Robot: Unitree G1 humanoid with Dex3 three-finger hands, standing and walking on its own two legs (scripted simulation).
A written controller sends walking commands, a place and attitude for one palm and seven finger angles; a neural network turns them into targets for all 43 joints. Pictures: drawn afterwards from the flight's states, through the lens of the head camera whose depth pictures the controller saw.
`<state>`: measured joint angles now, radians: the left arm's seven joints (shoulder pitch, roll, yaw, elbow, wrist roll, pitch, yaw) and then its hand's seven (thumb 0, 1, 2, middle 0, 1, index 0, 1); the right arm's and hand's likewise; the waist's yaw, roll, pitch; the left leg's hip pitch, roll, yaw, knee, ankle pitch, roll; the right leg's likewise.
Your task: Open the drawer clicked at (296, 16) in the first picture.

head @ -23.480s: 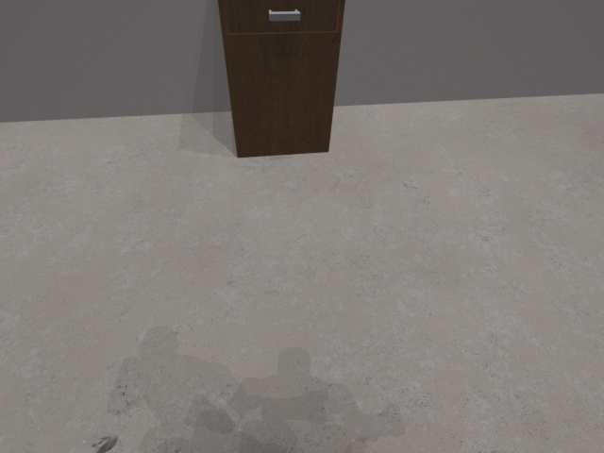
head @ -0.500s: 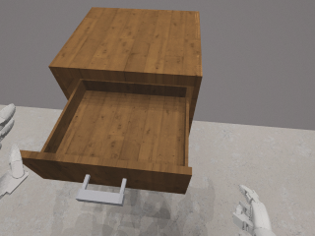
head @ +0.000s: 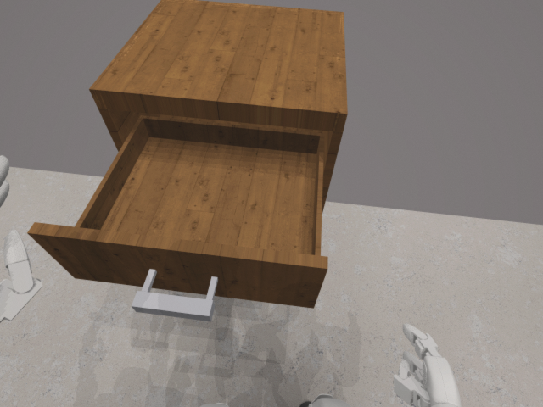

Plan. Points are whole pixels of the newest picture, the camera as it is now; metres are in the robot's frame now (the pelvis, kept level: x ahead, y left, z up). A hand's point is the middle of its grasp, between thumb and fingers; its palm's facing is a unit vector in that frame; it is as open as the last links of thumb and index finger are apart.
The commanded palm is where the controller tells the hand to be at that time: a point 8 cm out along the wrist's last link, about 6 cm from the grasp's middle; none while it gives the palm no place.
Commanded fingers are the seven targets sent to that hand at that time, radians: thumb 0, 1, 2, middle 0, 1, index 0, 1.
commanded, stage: step back with the hand held close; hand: left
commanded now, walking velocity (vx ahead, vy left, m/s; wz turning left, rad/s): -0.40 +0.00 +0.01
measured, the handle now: (178, 292) +0.29 +0.17 -0.04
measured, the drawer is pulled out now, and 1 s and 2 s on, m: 0.30 0.30 0.30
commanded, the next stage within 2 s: stop stepping back and stand still in 0.66 s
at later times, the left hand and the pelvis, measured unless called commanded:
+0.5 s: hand (74, 337) +0.16 +0.18 +0.18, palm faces +0.26 -0.85 -0.46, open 7.4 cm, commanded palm +0.08 +0.25 +0.19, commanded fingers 0.00 0.90 0.90 -0.20 -0.30 -0.20 -0.30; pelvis -0.06 -0.03 +0.01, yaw -1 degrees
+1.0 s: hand out of the picture +0.01 +0.16 +0.19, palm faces +0.35 -0.80 -0.48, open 7.4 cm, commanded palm -0.05 +0.21 +0.19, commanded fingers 0.00 0.90 0.90 -0.20 -0.30 -0.20 -0.30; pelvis -0.18 -0.07 +0.02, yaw +1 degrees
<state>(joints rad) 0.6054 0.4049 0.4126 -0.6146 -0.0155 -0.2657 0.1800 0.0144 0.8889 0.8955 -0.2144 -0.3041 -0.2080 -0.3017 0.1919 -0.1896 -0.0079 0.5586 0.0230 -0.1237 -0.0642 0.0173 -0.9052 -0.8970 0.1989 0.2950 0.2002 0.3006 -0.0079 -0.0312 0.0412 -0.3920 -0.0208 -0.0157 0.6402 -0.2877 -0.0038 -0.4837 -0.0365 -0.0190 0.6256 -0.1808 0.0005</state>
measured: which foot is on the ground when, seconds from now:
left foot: down 0.00-0.46, up 0.48-0.68, down 0.70-0.90, up 0.92-1.00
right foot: down 0.00-0.18, up 0.20-0.38, down 0.40-1.00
